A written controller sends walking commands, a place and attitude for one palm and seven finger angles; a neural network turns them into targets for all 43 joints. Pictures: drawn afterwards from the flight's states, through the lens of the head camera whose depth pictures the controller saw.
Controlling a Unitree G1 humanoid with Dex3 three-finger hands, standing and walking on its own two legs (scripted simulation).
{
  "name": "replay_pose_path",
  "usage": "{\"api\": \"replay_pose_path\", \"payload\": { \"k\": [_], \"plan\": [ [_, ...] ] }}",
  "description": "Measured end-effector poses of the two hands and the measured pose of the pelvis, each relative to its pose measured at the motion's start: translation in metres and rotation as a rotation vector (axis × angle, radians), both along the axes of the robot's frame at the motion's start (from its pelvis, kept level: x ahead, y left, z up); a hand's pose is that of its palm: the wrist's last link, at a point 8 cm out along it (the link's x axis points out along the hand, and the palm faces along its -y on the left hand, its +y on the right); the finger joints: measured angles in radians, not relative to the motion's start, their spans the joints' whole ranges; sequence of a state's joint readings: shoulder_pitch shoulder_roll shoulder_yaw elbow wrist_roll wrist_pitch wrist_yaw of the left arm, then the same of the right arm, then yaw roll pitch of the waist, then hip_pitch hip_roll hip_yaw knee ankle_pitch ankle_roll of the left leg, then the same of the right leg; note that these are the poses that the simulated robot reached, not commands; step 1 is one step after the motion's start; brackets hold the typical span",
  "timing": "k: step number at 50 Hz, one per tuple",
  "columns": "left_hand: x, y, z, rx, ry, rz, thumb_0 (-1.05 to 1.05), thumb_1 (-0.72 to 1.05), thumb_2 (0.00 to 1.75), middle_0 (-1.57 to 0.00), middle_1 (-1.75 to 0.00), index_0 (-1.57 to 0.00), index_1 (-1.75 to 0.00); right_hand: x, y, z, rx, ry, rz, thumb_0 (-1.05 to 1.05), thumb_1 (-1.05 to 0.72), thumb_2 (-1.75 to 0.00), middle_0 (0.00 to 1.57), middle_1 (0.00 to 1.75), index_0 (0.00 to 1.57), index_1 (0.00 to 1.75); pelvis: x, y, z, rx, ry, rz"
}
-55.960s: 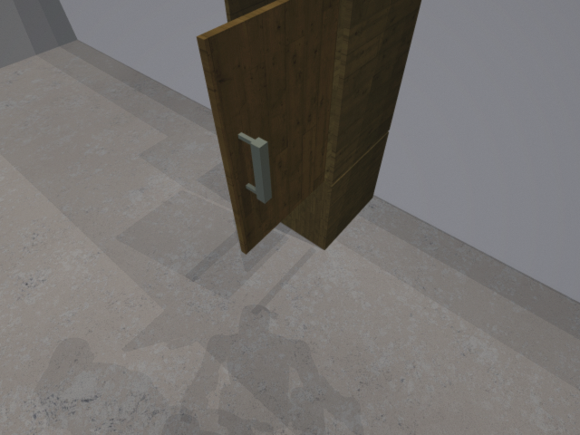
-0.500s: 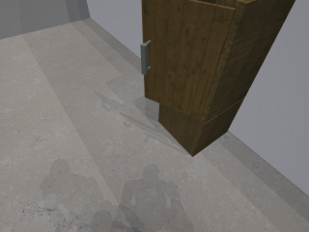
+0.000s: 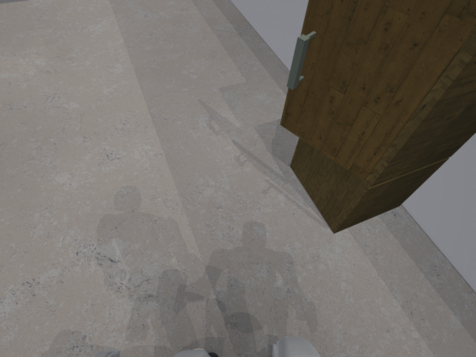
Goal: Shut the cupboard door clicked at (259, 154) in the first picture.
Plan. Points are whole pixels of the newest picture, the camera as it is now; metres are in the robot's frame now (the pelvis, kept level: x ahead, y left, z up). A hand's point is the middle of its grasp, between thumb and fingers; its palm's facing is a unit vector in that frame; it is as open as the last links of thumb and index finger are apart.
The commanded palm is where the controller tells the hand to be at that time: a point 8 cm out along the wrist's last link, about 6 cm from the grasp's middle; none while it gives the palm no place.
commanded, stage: walk to a spot facing it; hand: left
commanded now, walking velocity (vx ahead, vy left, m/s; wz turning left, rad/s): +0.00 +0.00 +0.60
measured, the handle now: (302, 61) +0.89 -0.17 -0.03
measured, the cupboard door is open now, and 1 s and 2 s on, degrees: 23 23 23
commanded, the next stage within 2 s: turn to face it in 1.68 s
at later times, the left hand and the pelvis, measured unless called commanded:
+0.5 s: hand out of the picture +0.01 +0.14 -0.15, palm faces +0.32 -0.90 -0.30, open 7.4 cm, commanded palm none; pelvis +0.02 -0.07 +0.00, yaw +20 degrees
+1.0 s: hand out of the picture +0.00 +0.21 -0.15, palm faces +0.59 -0.77 -0.25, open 7.4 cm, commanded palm none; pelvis +0.04 -0.03 +0.00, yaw +37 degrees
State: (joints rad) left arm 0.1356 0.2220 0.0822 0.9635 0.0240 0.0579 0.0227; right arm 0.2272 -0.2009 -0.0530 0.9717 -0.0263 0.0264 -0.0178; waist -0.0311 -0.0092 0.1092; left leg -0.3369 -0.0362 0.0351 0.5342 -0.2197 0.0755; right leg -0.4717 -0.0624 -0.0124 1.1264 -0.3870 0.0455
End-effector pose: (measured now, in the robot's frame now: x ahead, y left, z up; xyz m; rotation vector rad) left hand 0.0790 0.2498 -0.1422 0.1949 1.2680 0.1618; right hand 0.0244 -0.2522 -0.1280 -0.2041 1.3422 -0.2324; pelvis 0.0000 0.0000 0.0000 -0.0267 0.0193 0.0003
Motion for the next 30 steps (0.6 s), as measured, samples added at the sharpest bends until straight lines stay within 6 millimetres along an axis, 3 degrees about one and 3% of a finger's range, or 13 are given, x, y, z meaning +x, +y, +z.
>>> {"api": "replay_pose_path", "payload": {
  "k": [7, 13, 16, 21, 26, 30],
  "plan": [
    [0.013, 0.004, 0.021, 0.042, -0.097, 0.049, 0.00, 0.91, 0.90, -0.20, -0.30, -0.20, -0.30, 0.034, -0.016, 0.006, 0.005, -0.028, 0.090, 0.00, -0.90, -0.90, 0.20, 0.29, 0.20, 0.30, 0.000, -0.015, 0.007, -0.002, 0.028, 0.086],
    [0.001, -0.015, 0.028, 0.075, -0.126, 0.114, 0.00, 0.91, 0.90, -0.20, -0.30, -0.20, -0.30, 0.064, -0.041, -0.007, 0.028, -0.033, 0.168, 0.00, -0.90, -0.90, 0.20, 0.29, 0.20, 0.30, 0.003, -0.041, 0.002, 0.009, 0.040, 0.179],
    [-0.019, -0.028, 0.027, 0.104, -0.119, 0.154, 0.00, 0.91, 0.90, -0.20, -0.30, -0.20, -0.30, 0.084, -0.053, -0.018, 0.044, -0.044, 0.200, 0.01, -0.90, -0.90, 0.20, 0.29, 0.20, 0.30, 0.005, -0.055, -0.005, 0.030, 0.040, 0.210],
    [-0.060, -0.051, 0.031, 0.094, -0.032, 0.245, 0.00, 0.91, 0.90, -0.20, -0.30, -0.20, -0.30, 0.116, -0.055, -0.016, 0.065, -0.055, 0.276, 0.01, -0.91, -0.90, 0.20, 0.29, 0.20, 0.30, 0.012, -0.063, 0.002, 0.047, 0.019, 0.289],
    [-0.093, -0.068, 0.026, 0.061, 0.009, 0.343, 0.00, 0.91, 0.90, -0.20, -0.30, -0.20, -0.30, 0.146, -0.039, -0.013, 0.082, -0.048, 0.374, 0.01, -0.91, -0.90, 0.20, 0.29, 0.20, 0.30, 0.018, -0.066, 0.004, 0.065, 0.011, 0.368],
    [-0.124, -0.074, 0.016, 0.029, 0.039, 0.434, 0.00, 0.91, 0.90, -0.20, -0.30, -0.20, -0.30, 0.177, -0.010, -0.011, 0.082, -0.060, 0.477, 0.01, -0.91, -0.90, 0.20, 0.29, 0.20, 0.30, 0.020, -0.060, 0.000, 0.060, 0.008, 0.430]
  ]
}}
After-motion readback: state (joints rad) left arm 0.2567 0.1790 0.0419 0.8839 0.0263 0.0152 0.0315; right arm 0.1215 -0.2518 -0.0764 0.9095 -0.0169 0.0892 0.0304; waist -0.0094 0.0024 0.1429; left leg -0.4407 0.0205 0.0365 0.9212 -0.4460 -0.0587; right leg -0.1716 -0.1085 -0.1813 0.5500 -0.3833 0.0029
